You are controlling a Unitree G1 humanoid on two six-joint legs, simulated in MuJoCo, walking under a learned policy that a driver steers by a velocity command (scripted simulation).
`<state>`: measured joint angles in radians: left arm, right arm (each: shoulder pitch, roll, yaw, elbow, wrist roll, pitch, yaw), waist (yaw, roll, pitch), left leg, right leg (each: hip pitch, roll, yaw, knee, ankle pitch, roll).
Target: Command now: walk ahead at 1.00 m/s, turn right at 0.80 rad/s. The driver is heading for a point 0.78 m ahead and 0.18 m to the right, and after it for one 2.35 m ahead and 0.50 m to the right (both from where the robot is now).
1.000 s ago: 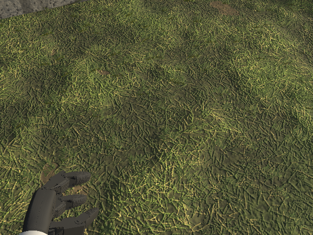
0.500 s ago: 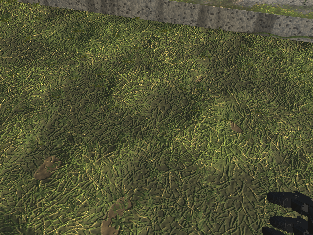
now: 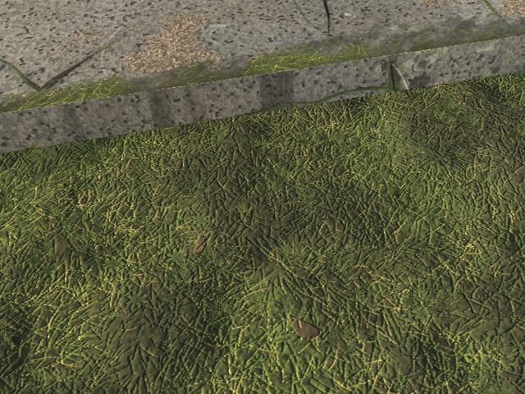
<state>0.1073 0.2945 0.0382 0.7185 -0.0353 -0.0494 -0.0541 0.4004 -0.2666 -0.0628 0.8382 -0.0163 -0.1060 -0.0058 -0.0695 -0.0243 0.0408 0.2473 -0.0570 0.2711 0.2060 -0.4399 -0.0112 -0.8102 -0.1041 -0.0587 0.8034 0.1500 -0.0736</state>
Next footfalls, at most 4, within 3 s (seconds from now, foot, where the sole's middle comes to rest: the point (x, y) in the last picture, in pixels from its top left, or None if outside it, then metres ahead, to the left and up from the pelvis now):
0.08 right None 0.30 -0.06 -0.75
0.50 left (255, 304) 0.73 0.02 -0.75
0.88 right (376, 252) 0.87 -0.34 -0.75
1.26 left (284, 232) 0.96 -0.08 -0.75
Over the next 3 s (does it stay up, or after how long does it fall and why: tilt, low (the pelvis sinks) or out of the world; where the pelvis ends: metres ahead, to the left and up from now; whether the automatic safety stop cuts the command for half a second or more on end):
stays up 1.57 -0.58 0.07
